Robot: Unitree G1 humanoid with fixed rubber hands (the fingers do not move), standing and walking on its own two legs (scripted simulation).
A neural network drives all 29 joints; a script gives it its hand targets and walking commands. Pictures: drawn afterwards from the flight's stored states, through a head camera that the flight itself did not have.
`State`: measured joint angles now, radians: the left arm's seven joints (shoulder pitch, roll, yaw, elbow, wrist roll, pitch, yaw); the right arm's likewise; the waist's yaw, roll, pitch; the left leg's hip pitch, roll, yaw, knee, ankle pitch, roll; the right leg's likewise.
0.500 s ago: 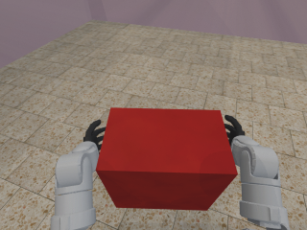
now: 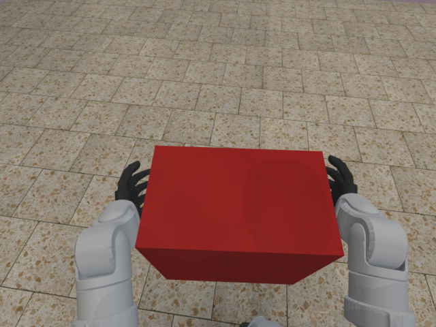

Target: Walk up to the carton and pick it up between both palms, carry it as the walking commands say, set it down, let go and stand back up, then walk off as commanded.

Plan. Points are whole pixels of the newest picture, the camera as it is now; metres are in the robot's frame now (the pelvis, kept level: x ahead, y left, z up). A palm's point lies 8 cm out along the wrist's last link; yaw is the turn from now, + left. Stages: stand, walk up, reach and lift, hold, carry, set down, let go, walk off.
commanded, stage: carry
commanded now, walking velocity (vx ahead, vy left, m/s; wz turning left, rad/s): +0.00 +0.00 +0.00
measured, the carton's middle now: (233, 224) +0.30 -0.01 +0.01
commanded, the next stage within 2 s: none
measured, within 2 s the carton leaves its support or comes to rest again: neither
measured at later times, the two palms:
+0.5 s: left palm (153, 203) +0.30 +0.12 +0.10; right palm (391, 221) +0.26 -0.23 +0.11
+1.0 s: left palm (130, 221) +0.26 +0.15 +0.11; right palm (388, 250) +0.22 -0.20 +0.12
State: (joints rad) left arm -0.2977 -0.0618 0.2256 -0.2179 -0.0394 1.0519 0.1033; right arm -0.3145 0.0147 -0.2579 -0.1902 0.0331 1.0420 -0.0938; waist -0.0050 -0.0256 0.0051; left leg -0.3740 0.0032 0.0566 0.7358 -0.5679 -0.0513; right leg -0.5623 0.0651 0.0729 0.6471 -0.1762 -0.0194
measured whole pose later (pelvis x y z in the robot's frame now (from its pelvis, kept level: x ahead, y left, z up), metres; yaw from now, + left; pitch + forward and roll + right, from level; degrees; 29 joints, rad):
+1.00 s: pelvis +0.00 +0.01 +0.02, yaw -8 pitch +2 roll +0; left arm -0.08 -0.08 0.19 -0.35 -0.03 1.17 0.09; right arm -0.10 0.06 -0.21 -0.31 0.00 1.15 -0.07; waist 0.00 -0.01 -0.16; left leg -0.29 0.01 0.13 0.51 -0.26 0.04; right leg -0.35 -0.02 -0.06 0.49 -0.19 -0.01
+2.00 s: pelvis +0.00 +0.02 +0.02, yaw -8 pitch +3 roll +0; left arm -0.03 -0.09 0.18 -0.40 0.00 1.15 0.07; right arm -0.08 0.07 -0.21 -0.34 -0.01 1.13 -0.05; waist -0.01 0.00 -0.14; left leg -0.30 0.00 0.13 0.51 -0.26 0.05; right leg -0.36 -0.03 -0.06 0.49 -0.18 0.00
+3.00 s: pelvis -0.01 -0.01 +0.03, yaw -4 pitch -7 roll +0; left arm -0.18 -0.09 0.24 0.24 0.20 0.64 -0.08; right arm -0.21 0.06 -0.27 0.26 -0.21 0.66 0.06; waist -0.02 0.01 0.07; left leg -0.08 0.00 0.03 0.44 -0.24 0.02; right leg -0.11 0.01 -0.07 0.41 -0.18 -0.03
